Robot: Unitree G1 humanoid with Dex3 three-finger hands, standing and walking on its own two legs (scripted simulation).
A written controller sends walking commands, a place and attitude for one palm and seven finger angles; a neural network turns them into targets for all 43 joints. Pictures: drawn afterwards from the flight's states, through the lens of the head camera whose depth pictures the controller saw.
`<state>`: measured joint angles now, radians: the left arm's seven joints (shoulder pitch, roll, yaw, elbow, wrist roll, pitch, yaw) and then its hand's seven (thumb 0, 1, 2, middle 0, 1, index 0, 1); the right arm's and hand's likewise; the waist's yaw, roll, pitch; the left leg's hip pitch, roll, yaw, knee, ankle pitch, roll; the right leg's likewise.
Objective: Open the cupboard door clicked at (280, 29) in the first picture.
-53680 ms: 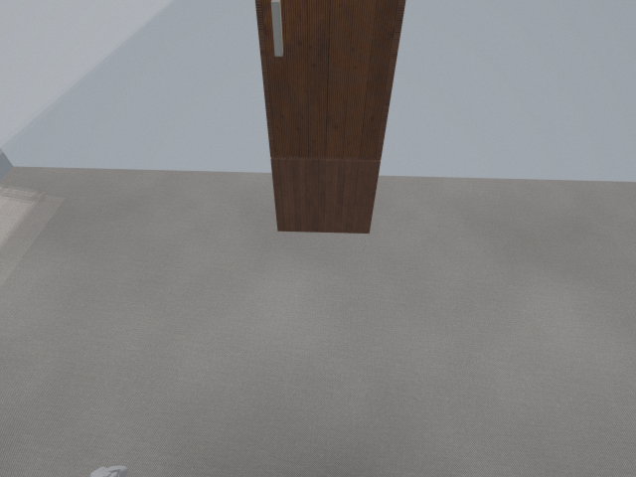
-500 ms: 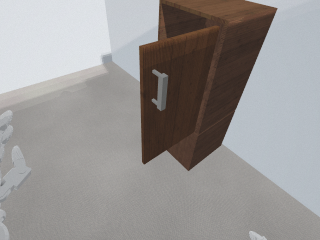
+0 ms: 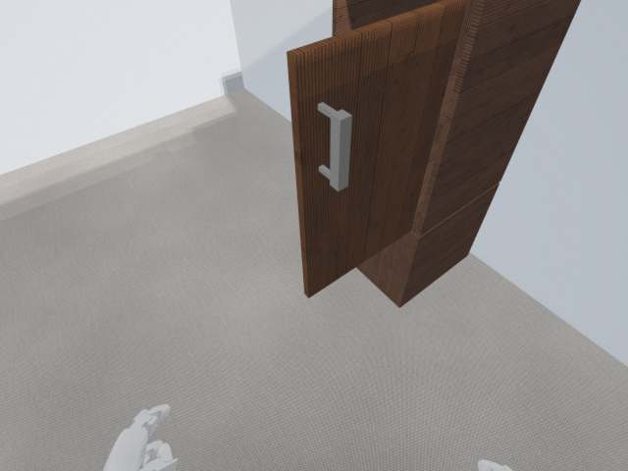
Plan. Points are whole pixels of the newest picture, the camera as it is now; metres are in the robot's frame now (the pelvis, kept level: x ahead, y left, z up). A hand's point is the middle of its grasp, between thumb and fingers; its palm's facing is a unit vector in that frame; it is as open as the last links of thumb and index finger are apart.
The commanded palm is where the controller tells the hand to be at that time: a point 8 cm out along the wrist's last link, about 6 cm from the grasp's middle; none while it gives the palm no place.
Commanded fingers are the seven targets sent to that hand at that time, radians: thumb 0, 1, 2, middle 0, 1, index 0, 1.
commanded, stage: let the arm hang, fingers relaxed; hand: left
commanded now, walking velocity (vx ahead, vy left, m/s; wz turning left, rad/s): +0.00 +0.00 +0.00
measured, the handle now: (331, 147) +0.57 -0.01 +0.11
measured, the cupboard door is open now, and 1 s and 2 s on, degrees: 90 90 90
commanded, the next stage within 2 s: look to check the result in 0.90 s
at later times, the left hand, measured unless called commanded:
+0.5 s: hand out of the picture -0.04 +0.20 -0.15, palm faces +0.03 -0.97 -0.23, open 7.3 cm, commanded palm none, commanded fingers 0.00 0.90 0.90 -0.20 -0.30 -0.20 -0.30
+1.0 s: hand out of the picture -0.03 +0.18 -0.15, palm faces +0.03 -0.98 -0.19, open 7.3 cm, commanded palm none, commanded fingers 0.00 0.90 0.90 -0.20 -0.30 -0.20 -0.30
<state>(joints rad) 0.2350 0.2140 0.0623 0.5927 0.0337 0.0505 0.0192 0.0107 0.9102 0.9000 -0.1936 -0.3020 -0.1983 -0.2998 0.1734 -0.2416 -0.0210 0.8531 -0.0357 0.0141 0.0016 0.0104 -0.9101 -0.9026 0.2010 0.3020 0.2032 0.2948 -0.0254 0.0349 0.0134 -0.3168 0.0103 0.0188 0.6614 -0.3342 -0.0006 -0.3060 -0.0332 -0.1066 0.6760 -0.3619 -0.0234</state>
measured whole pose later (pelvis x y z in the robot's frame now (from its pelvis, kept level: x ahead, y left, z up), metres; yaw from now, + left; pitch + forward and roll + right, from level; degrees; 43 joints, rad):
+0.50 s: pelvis -0.01 +0.02 +0.02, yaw -1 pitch -2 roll +0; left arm 0.31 0.15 0.01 1.18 0.01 0.01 0.03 0.01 0.92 0.90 -0.20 -0.30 -0.20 -0.30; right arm 0.30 -0.12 0.01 1.14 -0.02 0.01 -0.03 0.01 -0.91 -0.90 0.20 0.30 0.20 0.29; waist 0.00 0.04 0.05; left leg -0.19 -0.01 0.04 0.41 -0.20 0.02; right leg -0.18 -0.04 -0.09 0.42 -0.21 0.00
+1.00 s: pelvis -0.01 +0.01 +0.02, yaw -1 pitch -1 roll +0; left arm 0.30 0.11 0.02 1.16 0.01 0.00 0.04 0.01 0.91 0.90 -0.20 -0.30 -0.20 -0.30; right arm 0.33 -0.11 0.00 1.15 -0.02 0.01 -0.03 0.00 -0.91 -0.90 0.20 0.30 0.20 0.29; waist -0.01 0.02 0.03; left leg -0.20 -0.01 0.05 0.42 -0.20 0.02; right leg -0.20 -0.04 -0.08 0.44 -0.22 -0.01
